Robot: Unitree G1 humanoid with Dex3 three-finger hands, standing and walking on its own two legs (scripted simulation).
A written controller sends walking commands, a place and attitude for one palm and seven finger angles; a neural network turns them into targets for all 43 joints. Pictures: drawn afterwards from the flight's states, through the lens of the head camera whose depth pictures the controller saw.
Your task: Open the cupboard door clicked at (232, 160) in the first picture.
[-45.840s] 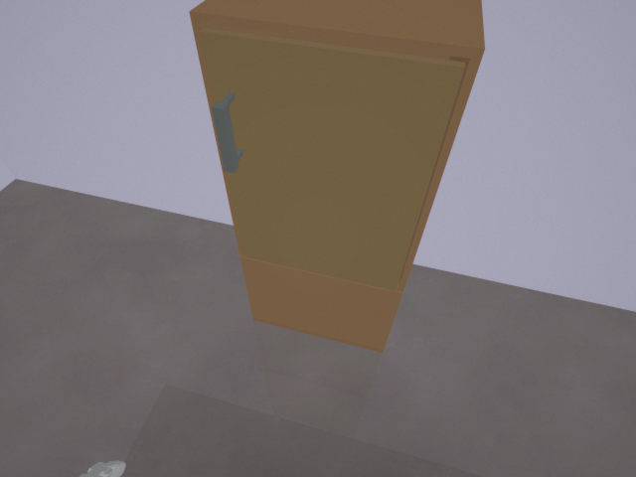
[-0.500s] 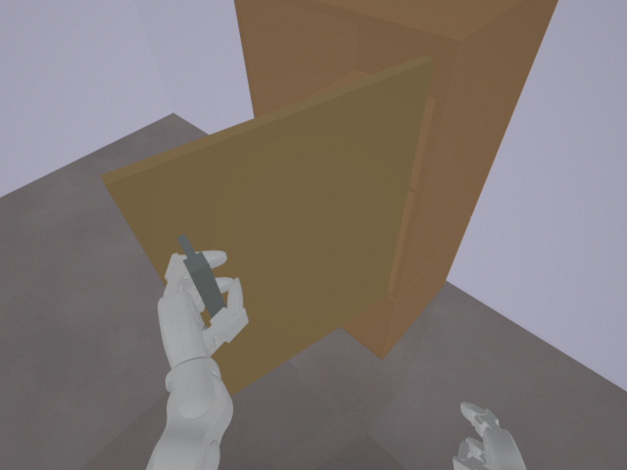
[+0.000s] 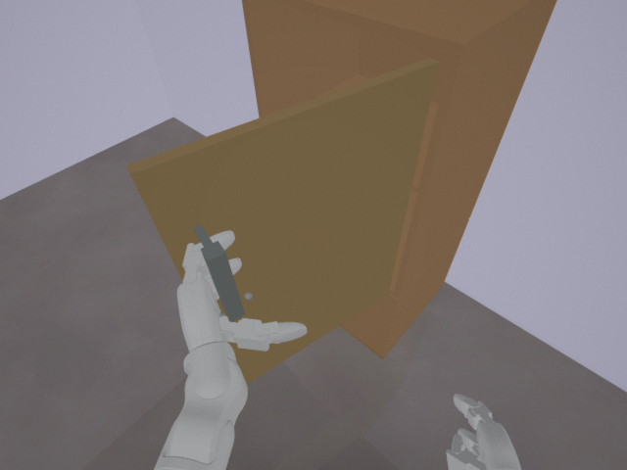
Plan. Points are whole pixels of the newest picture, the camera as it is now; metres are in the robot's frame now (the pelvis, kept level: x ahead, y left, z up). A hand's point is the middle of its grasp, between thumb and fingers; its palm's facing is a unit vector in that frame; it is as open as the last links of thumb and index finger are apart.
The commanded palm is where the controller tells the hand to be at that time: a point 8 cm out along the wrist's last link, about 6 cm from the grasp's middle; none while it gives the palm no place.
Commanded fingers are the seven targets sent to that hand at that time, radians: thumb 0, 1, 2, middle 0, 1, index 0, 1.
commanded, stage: open thumb and fingers to let go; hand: left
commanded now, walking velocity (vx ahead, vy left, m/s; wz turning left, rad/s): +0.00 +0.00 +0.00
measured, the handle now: (218, 274) +0.34 +0.15 +0.07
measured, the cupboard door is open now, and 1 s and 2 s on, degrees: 76 78 78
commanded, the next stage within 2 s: slide the hand sideways off the handle in 0.12 s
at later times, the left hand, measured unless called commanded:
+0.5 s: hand (230, 315) +0.28 +0.12 +0.08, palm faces -0.09 -1.00 -0.01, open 15.9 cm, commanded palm +0.25 +0.16 +0.07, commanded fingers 0.00 -0.50 0.30 -0.15 -0.30 -0.15 -0.30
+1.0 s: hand (206, 352) +0.23 +0.14 +0.07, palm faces +0.00 -1.00 -0.05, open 16.2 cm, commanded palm +0.20 +0.21 +0.07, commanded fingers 0.00 -0.50 0.30 -0.15 -0.30 -0.15 -0.30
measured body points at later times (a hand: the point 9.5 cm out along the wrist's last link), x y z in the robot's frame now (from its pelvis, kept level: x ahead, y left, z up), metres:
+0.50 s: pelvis -0.01 +0.02 -0.01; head +0.00 +0.01 +0.44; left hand +0.28 +0.18 +0.08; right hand +0.16 -0.19 -0.10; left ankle -0.02 +0.12 -0.72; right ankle +0.05 -0.09 -0.72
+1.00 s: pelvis +0.01 +0.01 -0.01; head +0.03 -0.01 +0.44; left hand +0.23 +0.20 +0.08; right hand +0.19 -0.21 -0.08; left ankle -0.02 +0.12 -0.72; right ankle +0.05 -0.09 -0.72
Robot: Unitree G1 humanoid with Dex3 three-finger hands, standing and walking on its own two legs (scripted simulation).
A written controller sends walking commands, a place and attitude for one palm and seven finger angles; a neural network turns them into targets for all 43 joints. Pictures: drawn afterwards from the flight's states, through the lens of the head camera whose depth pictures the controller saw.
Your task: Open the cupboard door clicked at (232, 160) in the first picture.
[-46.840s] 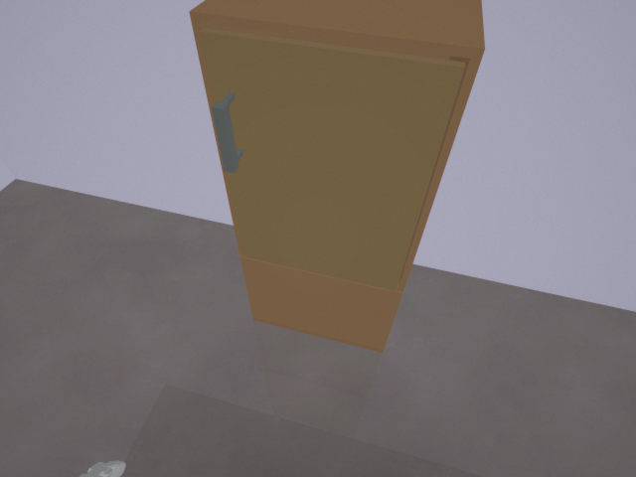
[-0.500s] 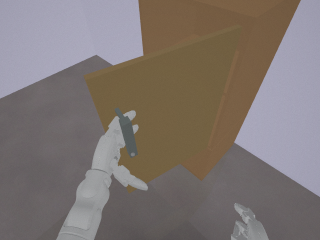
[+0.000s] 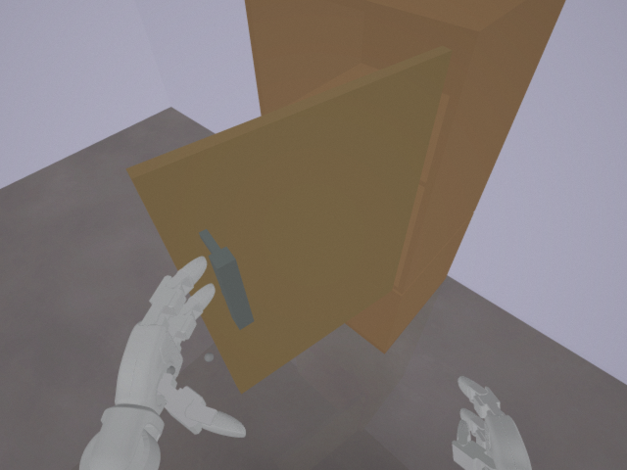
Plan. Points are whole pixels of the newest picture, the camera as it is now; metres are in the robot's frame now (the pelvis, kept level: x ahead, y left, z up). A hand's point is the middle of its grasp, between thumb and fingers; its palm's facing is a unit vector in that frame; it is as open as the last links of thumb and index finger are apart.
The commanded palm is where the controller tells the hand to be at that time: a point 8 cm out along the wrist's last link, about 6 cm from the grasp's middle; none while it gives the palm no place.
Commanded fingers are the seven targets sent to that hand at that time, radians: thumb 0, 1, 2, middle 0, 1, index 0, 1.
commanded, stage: slide the hand sideways off the handle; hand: left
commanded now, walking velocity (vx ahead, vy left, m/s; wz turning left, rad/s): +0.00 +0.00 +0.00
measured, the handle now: (226, 280) +0.32 +0.14 +0.08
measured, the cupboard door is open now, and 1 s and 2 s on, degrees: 78 78 78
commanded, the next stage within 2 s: draw the hand back to the body in 0.42 s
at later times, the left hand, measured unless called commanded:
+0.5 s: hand (153, 382) +0.20 +0.19 +0.07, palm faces +0.04 -1.00 -0.07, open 16.3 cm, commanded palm +0.17 +0.24 +0.08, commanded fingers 0.00 -0.50 0.30 -0.15 -0.30 -0.15 -0.30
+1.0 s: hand (111, 368) +0.19 +0.22 +0.11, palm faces +0.04 -1.00 -0.09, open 16.3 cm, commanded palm +0.16 +0.27 +0.13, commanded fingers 0.00 -0.32 0.38 -0.16 -0.30 -0.16 -0.30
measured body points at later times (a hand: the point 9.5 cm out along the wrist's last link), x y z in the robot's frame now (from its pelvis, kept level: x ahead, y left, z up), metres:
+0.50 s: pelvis +0.00 +0.00 -0.01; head +0.03 -0.01 +0.44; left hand +0.19 +0.24 +0.08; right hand +0.19 -0.23 -0.08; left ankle -0.03 +0.11 -0.71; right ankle +0.04 -0.10 -0.71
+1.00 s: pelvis +0.01 +0.02 +0.00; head +0.01 +0.01 +0.45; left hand +0.18 +0.27 +0.12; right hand +0.21 -0.18 -0.06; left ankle -0.03 +0.11 -0.71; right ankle +0.04 -0.10 -0.71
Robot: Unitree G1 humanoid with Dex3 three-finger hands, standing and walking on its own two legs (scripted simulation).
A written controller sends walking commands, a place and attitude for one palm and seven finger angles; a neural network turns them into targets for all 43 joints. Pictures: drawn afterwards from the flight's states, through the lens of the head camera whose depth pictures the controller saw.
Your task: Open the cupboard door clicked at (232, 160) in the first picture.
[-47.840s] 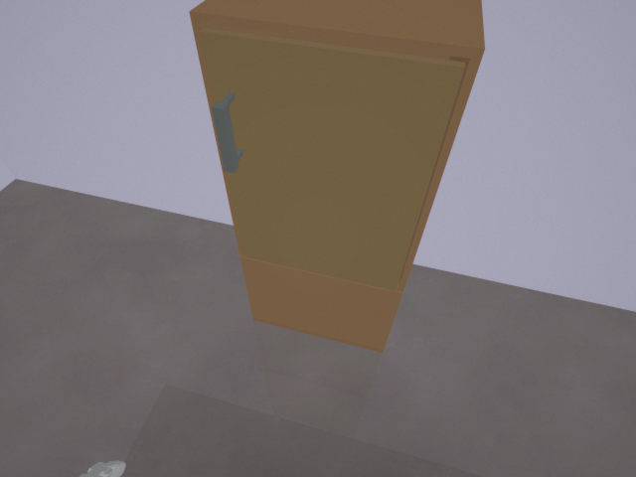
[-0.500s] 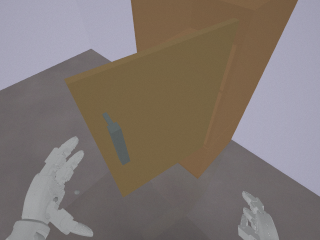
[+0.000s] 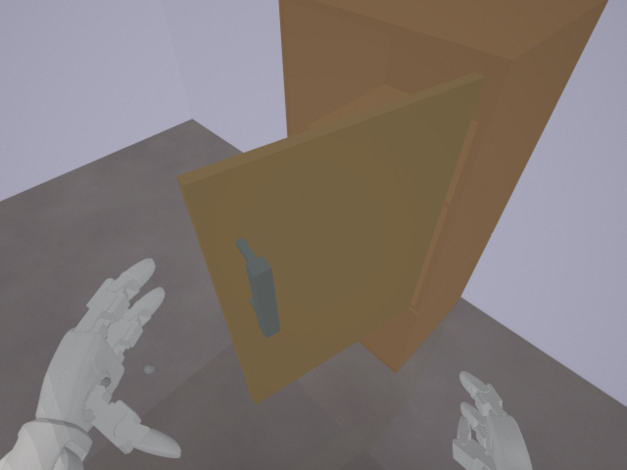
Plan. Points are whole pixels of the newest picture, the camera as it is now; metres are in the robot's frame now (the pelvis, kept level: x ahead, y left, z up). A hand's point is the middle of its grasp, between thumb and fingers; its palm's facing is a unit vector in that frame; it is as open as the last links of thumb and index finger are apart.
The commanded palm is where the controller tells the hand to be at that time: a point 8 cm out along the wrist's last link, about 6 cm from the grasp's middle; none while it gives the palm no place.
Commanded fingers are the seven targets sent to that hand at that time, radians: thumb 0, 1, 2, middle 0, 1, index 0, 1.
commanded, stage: draw the hand back to the body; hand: left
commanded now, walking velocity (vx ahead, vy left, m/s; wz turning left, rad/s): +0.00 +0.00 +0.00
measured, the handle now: (257, 289) +0.32 +0.11 +0.08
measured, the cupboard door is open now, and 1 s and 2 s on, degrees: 78 78 78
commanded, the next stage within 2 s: step back with the hand held close in 1.10 s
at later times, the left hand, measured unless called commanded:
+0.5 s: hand (92, 323) +0.21 +0.25 +0.15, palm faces +0.37 -0.84 -0.40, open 11.8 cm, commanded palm +0.16 +0.29 +0.17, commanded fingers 0.00 0.55 0.75 -0.19 -0.30 -0.19 -0.30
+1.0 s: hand (80, 311) +0.21 +0.25 +0.17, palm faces +0.43 -0.81 -0.40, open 7.6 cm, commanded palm +0.16 +0.28 +0.19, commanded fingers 0.00 0.90 0.90 -0.20 -0.30 -0.20 -0.30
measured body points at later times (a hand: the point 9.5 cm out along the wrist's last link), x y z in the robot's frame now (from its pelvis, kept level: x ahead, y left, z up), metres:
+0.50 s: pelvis +0.02 +0.00 +0.03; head +0.01 -0.01 +0.48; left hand +0.19 +0.29 +0.17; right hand +0.20 -0.22 -0.06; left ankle -0.04 +0.09 -0.72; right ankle +0.03 -0.12 -0.72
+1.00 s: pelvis +0.01 -0.01 +0.03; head +0.00 -0.03 +0.48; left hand +0.18 +0.29 +0.20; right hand +0.20 -0.23 -0.06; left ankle -0.04 +0.09 -0.72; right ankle +0.03 -0.12 -0.72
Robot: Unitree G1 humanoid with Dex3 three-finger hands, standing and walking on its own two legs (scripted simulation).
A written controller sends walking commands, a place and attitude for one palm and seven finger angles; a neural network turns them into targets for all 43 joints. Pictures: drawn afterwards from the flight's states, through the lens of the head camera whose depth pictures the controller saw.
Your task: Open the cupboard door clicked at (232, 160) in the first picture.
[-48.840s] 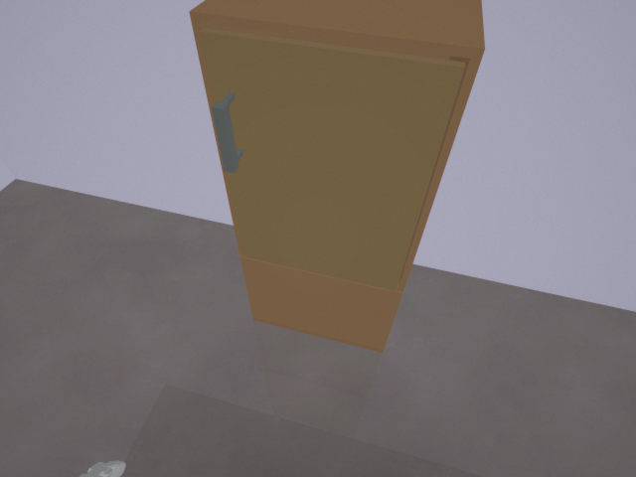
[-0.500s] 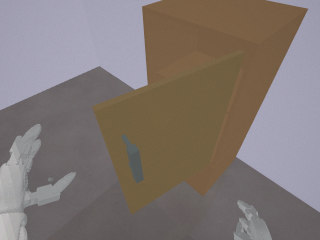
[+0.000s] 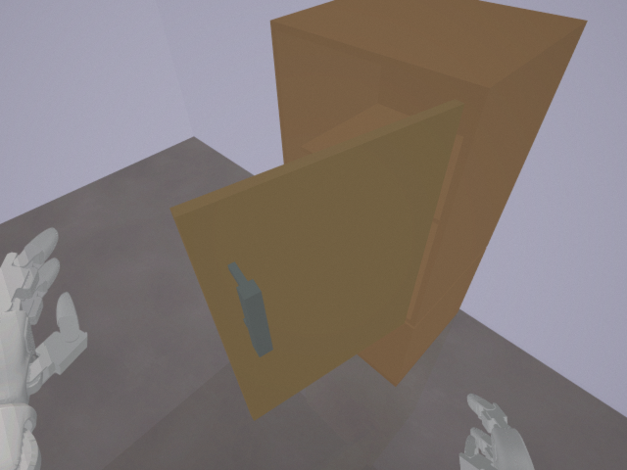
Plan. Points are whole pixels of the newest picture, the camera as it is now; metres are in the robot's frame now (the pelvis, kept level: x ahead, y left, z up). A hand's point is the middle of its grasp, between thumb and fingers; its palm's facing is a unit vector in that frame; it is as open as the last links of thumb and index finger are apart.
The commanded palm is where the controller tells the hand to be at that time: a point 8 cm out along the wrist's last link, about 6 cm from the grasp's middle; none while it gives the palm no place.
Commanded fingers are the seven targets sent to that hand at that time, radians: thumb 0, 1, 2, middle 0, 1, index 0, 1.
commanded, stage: draw the hand back to the body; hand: left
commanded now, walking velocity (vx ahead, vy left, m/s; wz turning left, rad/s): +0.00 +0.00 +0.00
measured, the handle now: (249, 310) +0.30 +0.13 +0.05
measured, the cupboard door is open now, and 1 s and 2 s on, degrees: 78 78 78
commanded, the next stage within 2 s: step back with the hand held close in 0.10 s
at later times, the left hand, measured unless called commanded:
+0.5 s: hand (77, 342) +0.18 +0.26 +0.15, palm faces +0.35 -0.79 -0.51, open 7.4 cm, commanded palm +0.12 +0.31 +0.17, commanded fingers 0.00 0.90 0.90 -0.20 -0.30 -0.20 -0.30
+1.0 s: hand (14, 408) +0.12 +0.28 +0.15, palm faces +0.45 -0.77 -0.45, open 7.4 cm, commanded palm +0.05 +0.32 +0.17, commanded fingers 0.00 0.90 0.90 -0.20 -0.30 -0.20 -0.30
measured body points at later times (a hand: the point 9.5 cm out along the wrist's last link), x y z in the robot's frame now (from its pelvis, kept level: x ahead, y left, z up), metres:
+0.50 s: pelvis -0.03 +0.01 +0.00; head -0.01 +0.00 +0.45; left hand +0.16 +0.30 +0.18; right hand +0.15 -0.24 -0.09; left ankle -0.06 +0.10 -0.74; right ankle +0.02 -0.11 -0.74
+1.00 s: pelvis -0.09 +0.02 -0.03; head -0.08 +0.04 +0.42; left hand +0.09 +0.32 +0.17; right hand +0.05 -0.23 -0.10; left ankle -0.06 +0.10 -0.74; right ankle +0.01 -0.10 -0.74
